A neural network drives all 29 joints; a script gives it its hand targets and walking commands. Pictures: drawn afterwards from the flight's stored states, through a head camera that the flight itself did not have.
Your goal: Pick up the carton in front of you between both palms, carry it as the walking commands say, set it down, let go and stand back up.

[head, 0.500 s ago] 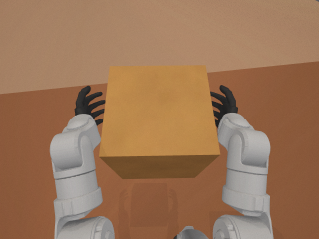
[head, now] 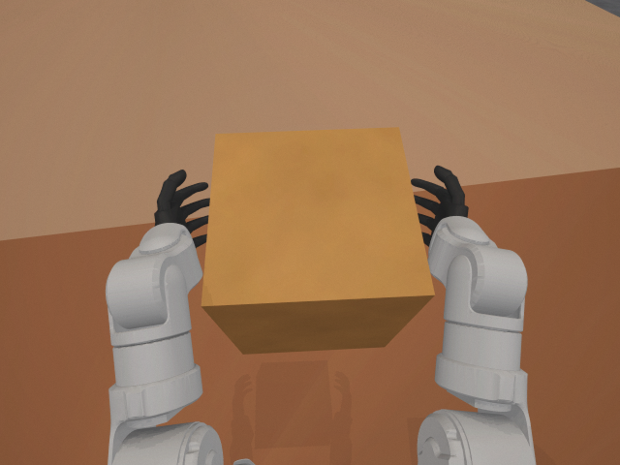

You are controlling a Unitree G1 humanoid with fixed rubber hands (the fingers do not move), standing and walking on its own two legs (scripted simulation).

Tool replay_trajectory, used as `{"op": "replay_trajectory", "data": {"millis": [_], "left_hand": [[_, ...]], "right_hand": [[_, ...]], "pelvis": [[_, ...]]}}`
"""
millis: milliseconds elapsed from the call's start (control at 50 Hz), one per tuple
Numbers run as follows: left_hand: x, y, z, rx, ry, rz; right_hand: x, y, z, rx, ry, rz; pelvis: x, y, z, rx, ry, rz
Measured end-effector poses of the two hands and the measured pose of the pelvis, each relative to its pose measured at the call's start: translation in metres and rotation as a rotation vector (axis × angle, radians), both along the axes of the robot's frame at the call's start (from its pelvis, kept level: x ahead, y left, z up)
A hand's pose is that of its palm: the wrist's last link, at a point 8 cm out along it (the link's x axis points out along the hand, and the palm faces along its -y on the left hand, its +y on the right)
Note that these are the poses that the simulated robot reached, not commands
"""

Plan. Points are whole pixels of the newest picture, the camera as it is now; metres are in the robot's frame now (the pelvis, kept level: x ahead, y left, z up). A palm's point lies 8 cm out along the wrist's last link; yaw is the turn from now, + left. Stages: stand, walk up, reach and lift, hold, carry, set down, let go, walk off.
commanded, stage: carry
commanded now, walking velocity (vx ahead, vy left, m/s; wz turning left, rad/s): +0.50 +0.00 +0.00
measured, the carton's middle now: (311, 254) +0.36 +0.00 +0.09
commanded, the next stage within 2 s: none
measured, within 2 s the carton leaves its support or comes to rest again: neither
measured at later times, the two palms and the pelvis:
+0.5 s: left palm (210, 95) +0.62 +0.15 +0.17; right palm (400, 92) +0.64 -0.16 +0.17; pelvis +0.29 -0.03 +0.03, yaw +2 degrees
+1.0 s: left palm (223, 17) +0.93 +0.16 +0.18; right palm (369, 21) +0.90 -0.14 +0.19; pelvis +0.57 +0.02 +0.06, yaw +0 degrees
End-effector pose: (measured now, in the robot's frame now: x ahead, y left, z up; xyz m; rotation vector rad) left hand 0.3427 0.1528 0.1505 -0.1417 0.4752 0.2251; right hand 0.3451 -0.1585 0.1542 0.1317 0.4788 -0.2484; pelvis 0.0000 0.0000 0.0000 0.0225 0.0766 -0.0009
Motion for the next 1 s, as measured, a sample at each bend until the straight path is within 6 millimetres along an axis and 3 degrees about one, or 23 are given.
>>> {"op": "replay_trajectory", "data": {"millis": [100,180,300,380,440,520,600,760,880,1000], "left_hand": [[0.059,0.0,-0.012,-0.034,0.095,-0.028],[0.1,0.001,-0.004,-0.062,0.09,-0.021],[0.166,0.006,0.024,-0.032,0.013,0.014],[0.216,0.002,0.035,-0.002,-0.008,0.033],[0.25,-0.002,0.033,0.014,-0.001,0.053],[0.281,-0.005,0.021,-0.017,0.081,0.064],[0.318,-0.003,0.024,-0.035,0.088,0.072],[0.425,0.0,0.05,-0.015,0.005,0.032],[0.517,0.011,0.036,0.005,0.031,-0.01],[0.583,0.01,0.031,-0.056,0.103,-0.028]], "right_hand": [[0.037,0.004,-0.011,0.039,0.088,-0.015],[0.077,0.005,-0.002,0.039,0.08,-0.02],[0.156,0.008,0.025,0.028,0.004,0.017],[0.214,0.003,0.03,0.02,-0.014,0.034],[0.259,-0.002,0.023,0.002,-0.005,0.056],[0.306,-0.001,0.012,0.029,0.081,0.082],[0.347,0.002,0.015,0.067,0.095,0.075],[0.44,0.002,0.041,0.031,0.009,0.034],[0.511,0.011,0.037,0.005,0.03,-0.008],[0.559,0.014,0.032,0.043,0.095,-0.024]], "pelvis": [[0.05,0.011,0.015,-0.017,-0.002,0.005],[0.089,0.013,0.028,-0.026,0.005,0.006],[0.16,0.004,0.036,-0.023,0.019,0.016],[0.217,-0.008,0.031,-0.029,0.015,0.024],[0.257,-0.019,0.023,-0.043,-0.002,0.037],[0.296,-0.026,0.034,-0.029,-0.001,0.031],[0.335,-0.027,0.046,-0.021,0.005,0.028],[0.432,-0.012,0.054,-0.022,0.018,0.016],[0.515,0.013,0.043,0.0,-0.004,-0.001],[0.573,0.024,0.064,-0.02,-0.002,0.002]]}}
